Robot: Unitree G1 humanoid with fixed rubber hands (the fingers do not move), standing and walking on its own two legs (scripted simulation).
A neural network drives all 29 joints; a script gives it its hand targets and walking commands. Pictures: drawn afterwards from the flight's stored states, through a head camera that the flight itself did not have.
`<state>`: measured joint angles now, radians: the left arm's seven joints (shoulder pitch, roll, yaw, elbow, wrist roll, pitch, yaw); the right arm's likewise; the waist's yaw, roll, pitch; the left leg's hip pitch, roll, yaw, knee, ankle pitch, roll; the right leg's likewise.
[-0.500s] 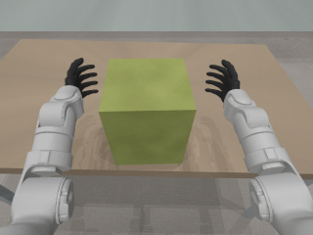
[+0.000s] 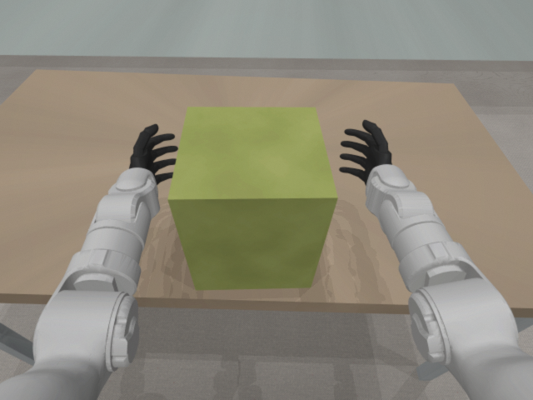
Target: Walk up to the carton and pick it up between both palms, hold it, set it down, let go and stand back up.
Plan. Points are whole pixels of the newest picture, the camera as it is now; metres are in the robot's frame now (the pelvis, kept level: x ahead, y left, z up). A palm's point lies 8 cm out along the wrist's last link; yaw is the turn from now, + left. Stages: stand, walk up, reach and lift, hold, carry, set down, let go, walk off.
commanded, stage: reach and lift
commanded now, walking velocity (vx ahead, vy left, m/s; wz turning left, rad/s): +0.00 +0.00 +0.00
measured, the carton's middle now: (252, 202) +0.44 +0.05 +0.05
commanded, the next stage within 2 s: none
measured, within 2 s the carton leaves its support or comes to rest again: neither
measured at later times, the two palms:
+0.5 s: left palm (158, 203) +0.42 +0.20 +0.06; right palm (361, 193) +0.45 -0.14 +0.07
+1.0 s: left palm (162, 204) +0.41 +0.19 +0.06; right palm (342, 194) +0.44 -0.11 +0.07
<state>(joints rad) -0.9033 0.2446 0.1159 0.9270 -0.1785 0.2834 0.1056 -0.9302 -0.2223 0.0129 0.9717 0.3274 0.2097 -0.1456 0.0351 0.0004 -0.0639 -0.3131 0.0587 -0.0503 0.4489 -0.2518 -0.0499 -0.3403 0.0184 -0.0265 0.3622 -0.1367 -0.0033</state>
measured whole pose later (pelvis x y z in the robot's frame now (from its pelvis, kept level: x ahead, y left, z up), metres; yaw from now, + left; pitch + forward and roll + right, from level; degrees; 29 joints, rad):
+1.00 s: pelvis -0.01 +0.01 -0.01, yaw +1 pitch +14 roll -2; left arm -0.92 0.09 0.26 1.22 0.00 -0.20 0.13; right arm -0.92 -0.07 -0.27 1.13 0.01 -0.11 -0.13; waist 0.07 0.00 -0.14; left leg -0.53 0.05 -0.05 0.55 -0.27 -0.04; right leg -0.55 0.01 -0.04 0.45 -0.15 0.01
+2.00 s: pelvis +0.02 +0.00 +0.01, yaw +2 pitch +7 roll -1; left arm -0.71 -0.06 0.49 0.87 0.32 -0.12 0.02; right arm -0.71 0.07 -0.49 0.97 -0.30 -0.29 -0.06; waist 0.05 -0.02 -0.01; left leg -0.25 0.05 -0.01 0.34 -0.21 -0.04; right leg -0.26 0.00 -0.05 0.25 -0.11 0.01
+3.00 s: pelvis +0.00 +0.00 +0.00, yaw +3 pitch +13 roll -1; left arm -0.78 0.00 0.43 1.12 0.22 -0.35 0.08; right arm -0.81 -0.03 -0.45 1.27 -0.33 -0.55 -0.15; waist 0.05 -0.02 -0.13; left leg -0.42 0.06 -0.01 0.35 -0.16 -0.04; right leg -0.41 0.00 -0.08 0.24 -0.06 0.00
